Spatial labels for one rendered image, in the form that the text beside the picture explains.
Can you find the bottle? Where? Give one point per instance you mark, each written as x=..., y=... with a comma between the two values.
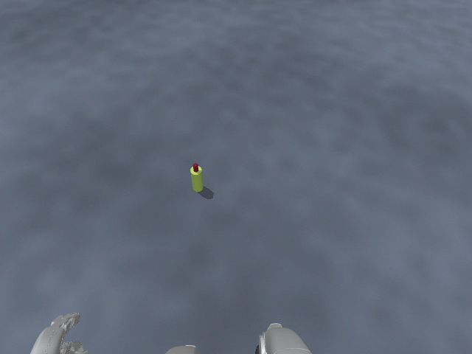
x=196, y=175

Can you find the left robot hand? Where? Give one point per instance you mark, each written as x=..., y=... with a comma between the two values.
x=50, y=341

